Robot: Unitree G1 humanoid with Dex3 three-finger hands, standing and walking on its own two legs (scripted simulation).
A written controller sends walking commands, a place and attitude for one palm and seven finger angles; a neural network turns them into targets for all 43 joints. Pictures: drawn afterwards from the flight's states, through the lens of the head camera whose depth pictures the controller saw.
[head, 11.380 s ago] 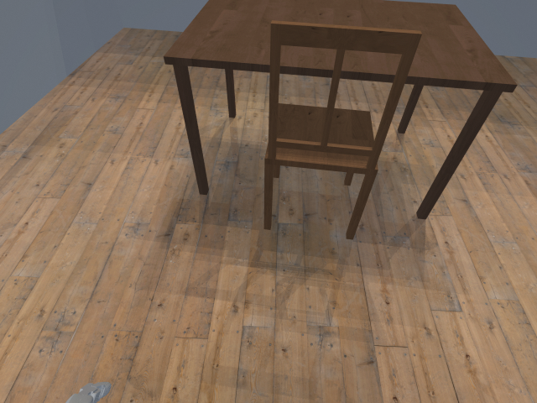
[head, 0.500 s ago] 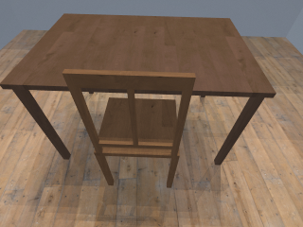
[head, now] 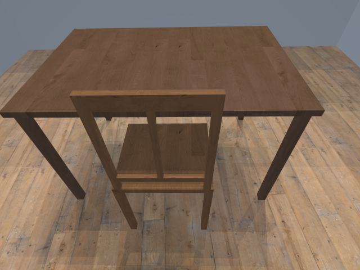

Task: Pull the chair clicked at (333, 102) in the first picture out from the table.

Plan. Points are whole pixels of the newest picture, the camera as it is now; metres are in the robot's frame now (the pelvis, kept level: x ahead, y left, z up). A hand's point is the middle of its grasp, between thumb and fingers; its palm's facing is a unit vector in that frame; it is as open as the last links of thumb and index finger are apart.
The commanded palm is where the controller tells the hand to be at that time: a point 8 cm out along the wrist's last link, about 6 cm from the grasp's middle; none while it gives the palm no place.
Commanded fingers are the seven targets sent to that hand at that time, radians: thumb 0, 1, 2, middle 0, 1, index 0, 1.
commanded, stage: look again from close up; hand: left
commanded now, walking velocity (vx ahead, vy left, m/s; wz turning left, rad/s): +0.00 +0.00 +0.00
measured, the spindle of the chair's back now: (156, 148) +0.50 +0.11 -0.07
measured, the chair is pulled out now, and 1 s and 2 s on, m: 0.00 0.00 0.00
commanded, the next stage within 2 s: shuffle to correct the standing spot in 0.60 s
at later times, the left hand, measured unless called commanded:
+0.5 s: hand out of the picture +0.00 +0.15 -0.17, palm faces +0.02 -0.98 -0.20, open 7.3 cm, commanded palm none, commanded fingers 0.00 0.90 0.90 -0.20 -0.30 -0.20 -0.30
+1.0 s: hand out of the picture +0.00 +0.14 -0.18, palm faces +0.04 -0.98 -0.18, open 7.4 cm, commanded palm none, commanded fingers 0.00 0.90 0.90 -0.20 -0.30 -0.20 -0.30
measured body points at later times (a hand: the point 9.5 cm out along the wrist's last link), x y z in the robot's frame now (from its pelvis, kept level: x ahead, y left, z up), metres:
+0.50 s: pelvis +0.00 -0.02 +0.00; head +0.01 -0.02 +0.45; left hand +0.00 +0.21 -0.15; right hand -0.01 -0.23 -0.16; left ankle -0.05 +0.11 -0.74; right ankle +0.01 -0.13 -0.74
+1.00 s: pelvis +0.02 -0.03 +0.00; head +0.04 -0.04 +0.45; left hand -0.01 +0.19 -0.16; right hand -0.02 -0.24 -0.17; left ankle -0.05 +0.11 -0.74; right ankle +0.01 -0.13 -0.74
